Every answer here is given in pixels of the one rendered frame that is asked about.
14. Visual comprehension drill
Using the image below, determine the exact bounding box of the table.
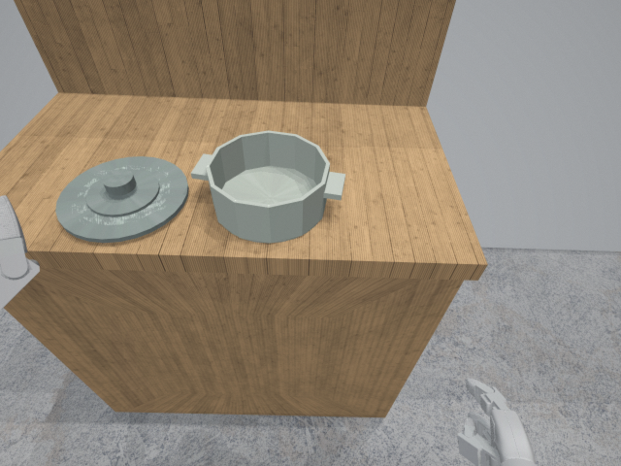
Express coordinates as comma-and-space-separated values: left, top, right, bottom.
0, 0, 488, 417

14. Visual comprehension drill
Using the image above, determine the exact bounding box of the lid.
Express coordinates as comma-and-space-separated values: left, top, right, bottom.
55, 156, 189, 243

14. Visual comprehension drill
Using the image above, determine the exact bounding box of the robot left hand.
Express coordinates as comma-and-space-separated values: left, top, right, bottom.
0, 195, 40, 311

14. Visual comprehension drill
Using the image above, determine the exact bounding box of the pot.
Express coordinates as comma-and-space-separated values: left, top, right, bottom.
191, 130, 345, 243

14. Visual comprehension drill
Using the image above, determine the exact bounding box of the knob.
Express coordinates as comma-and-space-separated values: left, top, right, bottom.
102, 169, 136, 196

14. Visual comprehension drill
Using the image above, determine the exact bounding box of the robot right hand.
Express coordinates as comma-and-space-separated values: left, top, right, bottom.
458, 378, 536, 466

